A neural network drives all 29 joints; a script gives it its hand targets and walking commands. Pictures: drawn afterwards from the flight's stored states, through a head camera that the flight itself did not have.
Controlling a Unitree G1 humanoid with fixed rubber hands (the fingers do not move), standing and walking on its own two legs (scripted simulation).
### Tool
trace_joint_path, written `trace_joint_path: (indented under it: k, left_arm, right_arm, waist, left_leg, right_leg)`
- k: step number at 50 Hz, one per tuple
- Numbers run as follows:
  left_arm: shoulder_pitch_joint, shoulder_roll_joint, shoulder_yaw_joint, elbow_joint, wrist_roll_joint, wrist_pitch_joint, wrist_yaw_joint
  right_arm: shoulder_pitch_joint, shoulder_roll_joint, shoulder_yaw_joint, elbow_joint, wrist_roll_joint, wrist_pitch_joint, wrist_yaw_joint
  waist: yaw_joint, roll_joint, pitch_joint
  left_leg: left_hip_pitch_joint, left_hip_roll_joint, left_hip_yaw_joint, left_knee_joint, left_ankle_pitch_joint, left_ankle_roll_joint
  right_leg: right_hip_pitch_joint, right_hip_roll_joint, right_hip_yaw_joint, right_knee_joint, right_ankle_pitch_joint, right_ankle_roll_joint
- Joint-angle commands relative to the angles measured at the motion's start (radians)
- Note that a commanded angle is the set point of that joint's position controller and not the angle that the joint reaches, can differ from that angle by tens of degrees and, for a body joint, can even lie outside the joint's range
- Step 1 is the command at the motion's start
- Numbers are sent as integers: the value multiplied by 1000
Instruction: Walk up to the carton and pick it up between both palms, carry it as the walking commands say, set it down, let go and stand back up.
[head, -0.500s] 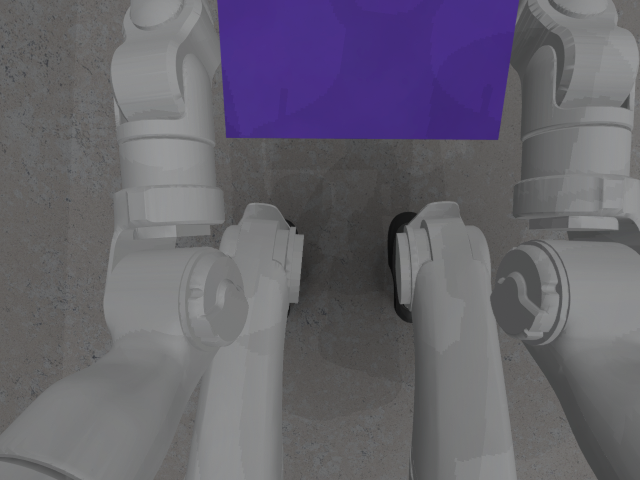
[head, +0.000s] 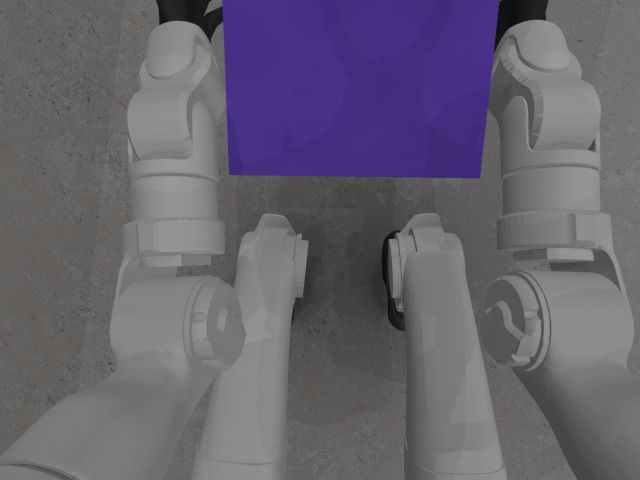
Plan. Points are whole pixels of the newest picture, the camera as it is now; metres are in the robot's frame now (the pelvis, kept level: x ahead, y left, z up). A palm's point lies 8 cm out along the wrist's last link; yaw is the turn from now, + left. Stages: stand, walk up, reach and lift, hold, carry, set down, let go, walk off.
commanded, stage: reach and lift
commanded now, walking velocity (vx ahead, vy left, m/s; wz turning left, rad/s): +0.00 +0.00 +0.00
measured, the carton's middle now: (345, 66) +0.51 +0.00 -0.13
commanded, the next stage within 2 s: none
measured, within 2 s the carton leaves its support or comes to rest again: neither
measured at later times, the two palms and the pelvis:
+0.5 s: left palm (144, 12) +0.50 +0.15 +0.01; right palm out of the picture +0.51 -0.14 +0.00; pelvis +0.00 -0.01 +0.06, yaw +0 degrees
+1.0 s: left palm out of the picture +0.48 +0.15 +0.08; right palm out of the picture +0.49 -0.14 +0.07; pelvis +0.02 -0.01 +0.12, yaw -1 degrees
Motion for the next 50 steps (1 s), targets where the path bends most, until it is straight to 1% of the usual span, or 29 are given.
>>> trace_joint_path:
  k: [1, 2, 3, 5, 6, 8, 9, 10, 12, 15, 16, 17, 23, 24, 27, 30, 34, 35, 36, 37, 39, 40, 41, 42, 43, 45, 46, 47, 50]
  left_arm:
    - [-736, -1050, -694, 10, -185, 30, -280]
    - [-757, -1036, -708, -20, -177, 28, -282]
    - [-726, -1072, -710, 2, -190, 38, -278]
    - [-741, -1053, -709, -31, -180, 32, -277]
    - [-719, -1070, -726, -49, -193, 37, -279]
    - [-712, -1042, -715, -56, -175, 41, -279]
    - [-712, -1073, -743, -82, -198, 47, -277]
    - [-718, -1024, -689, -10, -170, 46, -278]
    - [-763, -1061, -757, -126, -215, 40, -278]
    - [-734, -1052, -735, -57, -183, 46, -290]
    - [-727, -1059, -726, -59, -187, 42, -294]
    - [-713, -1052, -718, -33, -187, 44, -297]
    - [-658, -1069, -742, -62, -175, 33, -304]
    - [-666, -1066, -747, -52, -180, 28, -312]
    - [-629, -1083, -751, -80, -185, 35, -317]
    - [-605, -1061, -744, -69, -163, 25, -321]
    - [-519, -1095, -759, -54, -172, 27, -322]
    - [-506, -1088, -768, -99, -184, 17, -318]
    - [-552, -1085, -813, -152, -200, 20, -311]
    - [-538, -1073, -829, -170, -201, 23, -308]
    - [-473, -1083, -819, -131, -184, 30, -302]
    - [-482, -1077, -806, -129, -174, 27, -299]
    - [-501, -1057, -795, -83, -167, 27, -299]
    - [-482, -1082, -805, -86, -165, 24, -305]
    - [-501, -1105, -798, -42, -159, 21, -305]
    - [-481, -1104, -796, -71, -153, 13, -308]
    - [-519, -1117, -833, -152, -176, 10, -303]
    - [-507, -1092, -834, -188, -177, 16, -299]
    - [-433, -1075, -808, -93, -159, 25, -308]
  right_arm:
    - [-895, 1054, 668, -209, 233, -53, 257]
    - [-856, 1075, 658, -201, 219, -52, 261]
    - [-884, 1063, 664, -211, 223, -49, 263]
    - [-853, 1098, 692, -215, 233, -43, 261]
    - [-852, 1082, 687, -248, 239, -46, 257]
    - [-840, 1106, 688, -211, 243, -32, 256]
    - [-846, 1088, 694, -265, 241, -37, 256]
    - [-829, 1088, 672, -181, 231, -34, 259]
    - [-830, 1126, 690, -245, 253, -36, 252]
    - [-827, 1097, 655, -186, 221, -38, 253]
    - [-837, 1125, 664, -198, 223, -35, 251]
    - [-803, 1086, 640, -187, 208, -38, 250]
    - [-723, 1177, 679, -192, 212, -33, 245]
    - [-709, 1172, 661, -159, 202, -36, 247]
    - [-739, 1160, 686, -239, 218, -42, 248]
    - [-707, 1190, 714, -242, 229, -46, 246]
    - [-697, 1176, 742, -313, 217, -54, 237]
    - [-714, 1176, 780, -346, 245, -55, 233]
    - [-694, 1187, 778, -333, 253, -53, 231]
    - [-663, 1185, 792, -352, 249, -48, 226]
    - [-616, 1153, 757, -315, 225, -46, 226]
    - [-600, 1150, 740, -293, 210, -51, 226]
    - [-572, 1148, 704, -214, 179, -47, 229]
    - [-566, 1188, 721, -239, 206, -51, 234]
    - [-579, 1173, 688, -177, 182, -54, 245]
    - [-593, 1208, 737, -234, 205, -63, 250]
    - [-585, 1188, 735, -276, 209, -63, 251]
    - [-611, 1180, 756, -297, 236, -60, 250]
    - [-592, 1170, 761, -288, 228, -59, 249]
  waist:
    - [2, -80, -2410]
    - [30, -48, -2373]
    - [0, -58, -2416]
    - [35, -82, -2454]
    - [14, -67, -2484]
    - [58, -75, -2429]
    - [21, -55, -2500]
    - [43, -72, -2353]
    - [34, -52, -2489]
    - [19, -31, -2334]
    - [33, -64, -2378]
    - [3, -60, -2321]
    - [40, -52, -2378]
    - [12, -45, -2328]
    - [34, -38, -2384]
    - [66, -64, -2367]
    - [54, -98, -2377]
    - [56, -146, -2414]
    - [54, -94, -2445]
    - [64, -88, -2429]
    - [31, -80, -2369]
    - [46, -61, -2311]
    - [17, -72, -2198]
    - [47, -34, -2198]
    - [16, -30, -2135]
    - [63, -31, -2197]
    - [30, -34, -2317]
    - [58, -11, -2335]
    - [59, -36, -2212]
  left_leg:
    - [601, -83, 108, -254, 65, 33]
    - [599, -82, 109, -259, 59, 37]
    - [654, -81, 95, -282, 54, 29]
    - [650, -84, 109, -277, 82, 32]
    - [678, -83, 114, -284, 76, 23]
    - [658, -83, 111, -306, 70, 34]
    - [706, -85, 113, -309, 90, 19]
    - [640, -77, 110, -310, 38, 31]
    - [728, -83, 112, -324, 68, 28]
    - [697, -72, 102, -359, -4, 25]
    - [719, -73, 103, -373, 15, 31]
    - [692, -72, 86, -384, -14, 25]
    - [749, -75, 114, -404, 63, 31]
    - [729, -76, 104, -427, 53, 36]
    - [812, -74, 99, -445, 86, 34]
    - [802, -74, 109, -463, 116, 34]
    - [806, -89, 95, -485, 165, 38]
    - [844, -87, 88, -494, 176, 43]
    - [886, -84, 77, -504, 213, 44]
    - [896, -84, 85, -501, 222, 37]
    - [926, -74, 66, -540, 186, 34]
    - [928, -75, 66, -539, 176, 33]
    - [851, -70, 72, -550, 120, 30]
    - [924, -67, 68, -575, 119, 37]
    - [885, -61, 64, -587, 89, 31]
    - [931, -67, 77, -586, 106, 40]
    - [1014, -67, 51, -600, 158, 33]
    - [1038, -69, 60, -609, 180, 28]
    - [1017, -58, 58, -636, 151, 39]
  right_leg:
    - [766, 99, -115, -222, 40, -13]
    - [744, 105, -105, -213, 36, -21]
    - [762, 105, -115, -231, 37, -23]
    - [814, 105, -92, -240, 57, -17]
    - [846, 105, -89, -261, 44, -17]
    - [841, 104, -84, -266, 41, -18]
    - [872, 107, -98, -281, 70, -23]
    - [782, 100, -89, -275, 15, -20]
    - [886, 101, -89, -296, 48, -22]
    - [843, 92, -67, -341, -26, -28]
    - [892, 93, -74, -348, -7, -17]
    - [857, 98, -71, -355, -34, -23]
    - [974, 96, -42, -399, 42, -19]
    - [946, 102, -51, -399, 46, -16]
    - [1010, 93, -32, -435, 46, -20]
    - [1075, 90, -14, -467, 79, -13]
    - [1132, 95, -20, -477, 136, -6]
    - [1156, 89, -20, -491, 131, 2]
    - [1156, 94, -29, -477, 180, -3]
    - [1167, 99, -20, -484, 195, -7]
    - [1131, 97, -28, -508, 158, -9]
    - [1092, 93, -23, -518, 131, -14]
    - [1067, 99, -23, -523, 92, -18]
    - [1080, 92, -16, -546, 76, -15]
    - [1040, 94, -23, -554, 56, -21]
    - [1111, 92, 1, -573, 61, -21]
    - [1169, 94, -12, -574, 108, -22]
    - [1174, 97, -21, -568, 142, -23]
    - [1168, 85, -4, -617, 102, -17]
